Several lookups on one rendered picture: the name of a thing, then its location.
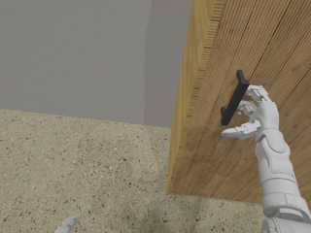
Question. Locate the wardrobe door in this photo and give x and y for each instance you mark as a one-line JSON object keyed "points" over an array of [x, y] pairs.
{"points": [[270, 41]]}

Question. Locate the handle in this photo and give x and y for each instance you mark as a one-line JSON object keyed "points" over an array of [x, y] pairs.
{"points": [[240, 90]]}

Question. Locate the right robot upper arm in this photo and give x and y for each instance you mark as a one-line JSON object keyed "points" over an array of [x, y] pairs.
{"points": [[274, 224]]}

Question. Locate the right robot forearm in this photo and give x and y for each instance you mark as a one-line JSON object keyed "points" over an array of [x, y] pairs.
{"points": [[281, 196]]}

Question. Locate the left robot hand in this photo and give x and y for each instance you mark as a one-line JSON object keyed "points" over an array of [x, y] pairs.
{"points": [[69, 223]]}

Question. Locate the right robot hand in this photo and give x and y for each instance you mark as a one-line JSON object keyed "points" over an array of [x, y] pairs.
{"points": [[265, 114]]}

